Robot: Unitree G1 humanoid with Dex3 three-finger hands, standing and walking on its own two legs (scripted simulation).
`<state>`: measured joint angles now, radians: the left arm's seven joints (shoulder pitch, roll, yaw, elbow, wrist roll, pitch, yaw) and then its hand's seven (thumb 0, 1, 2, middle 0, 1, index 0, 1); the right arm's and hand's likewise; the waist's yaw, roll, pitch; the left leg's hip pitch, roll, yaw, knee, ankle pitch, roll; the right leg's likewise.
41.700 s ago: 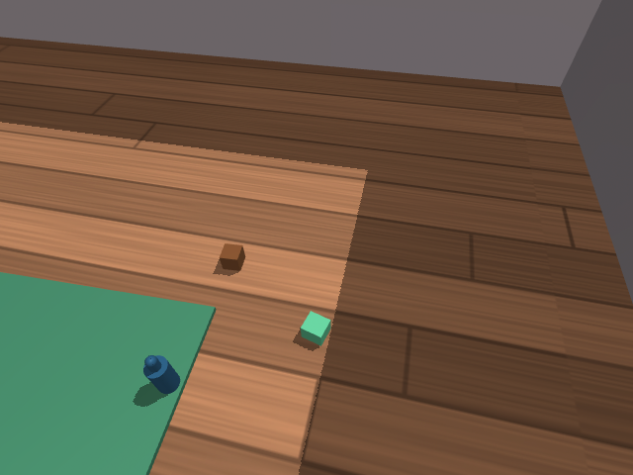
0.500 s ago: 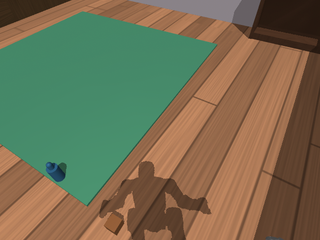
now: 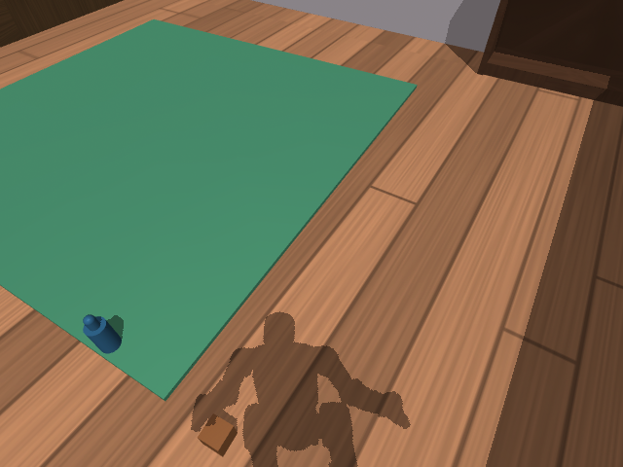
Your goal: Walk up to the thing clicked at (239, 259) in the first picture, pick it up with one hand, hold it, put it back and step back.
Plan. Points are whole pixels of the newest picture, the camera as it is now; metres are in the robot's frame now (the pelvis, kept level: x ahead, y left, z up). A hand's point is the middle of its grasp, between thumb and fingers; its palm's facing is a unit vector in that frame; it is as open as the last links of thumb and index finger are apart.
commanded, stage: walk up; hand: left
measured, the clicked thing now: (218, 435) +0.35 +0.30 -0.75
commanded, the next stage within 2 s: stand in 0.12 s
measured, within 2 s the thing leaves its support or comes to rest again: neither
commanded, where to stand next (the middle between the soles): +0.03 +0.01 m, yaw +2 degrees
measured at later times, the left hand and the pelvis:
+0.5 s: hand out of the picture +0.06 +0.26 -0.15, palm faces -0.01 -0.93 -0.36, open 7.4 cm; pelvis -0.01 +0.00 +0.00, yaw +0 degrees
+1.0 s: hand out of the picture +0.05 +0.25 -0.15, palm faces -0.02 -0.94 -0.35, open 7.4 cm; pelvis -0.02 +0.00 +0.00, yaw +0 degrees
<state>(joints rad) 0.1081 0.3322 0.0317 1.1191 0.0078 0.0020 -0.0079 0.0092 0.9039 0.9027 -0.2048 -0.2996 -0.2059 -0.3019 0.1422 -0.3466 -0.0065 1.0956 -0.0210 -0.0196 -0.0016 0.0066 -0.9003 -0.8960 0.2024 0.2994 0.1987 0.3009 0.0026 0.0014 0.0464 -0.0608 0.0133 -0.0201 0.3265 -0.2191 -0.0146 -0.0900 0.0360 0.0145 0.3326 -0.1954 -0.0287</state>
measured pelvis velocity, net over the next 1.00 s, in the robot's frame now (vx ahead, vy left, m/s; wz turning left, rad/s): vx -0.02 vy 0.00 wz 0.01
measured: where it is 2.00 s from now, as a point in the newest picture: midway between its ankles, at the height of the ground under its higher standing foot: outside the picture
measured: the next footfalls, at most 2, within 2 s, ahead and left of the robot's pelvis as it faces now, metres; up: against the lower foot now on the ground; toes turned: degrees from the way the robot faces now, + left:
none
